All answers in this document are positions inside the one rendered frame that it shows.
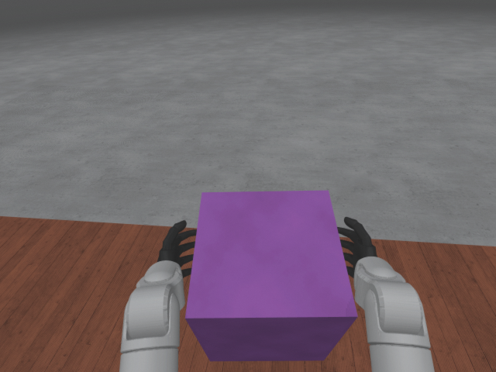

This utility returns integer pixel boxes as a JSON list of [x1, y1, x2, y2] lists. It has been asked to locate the robot right hand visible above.
[[337, 217, 377, 278]]

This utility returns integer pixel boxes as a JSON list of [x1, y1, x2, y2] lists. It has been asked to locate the right robot forearm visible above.
[[353, 257, 435, 372]]

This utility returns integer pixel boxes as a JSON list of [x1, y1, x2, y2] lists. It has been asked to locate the carton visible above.
[[185, 191, 358, 361]]

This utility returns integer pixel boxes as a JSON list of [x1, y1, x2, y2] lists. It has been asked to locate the robot left hand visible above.
[[157, 220, 197, 278]]

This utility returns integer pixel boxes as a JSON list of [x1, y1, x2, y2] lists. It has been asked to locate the left robot forearm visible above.
[[119, 260, 185, 372]]

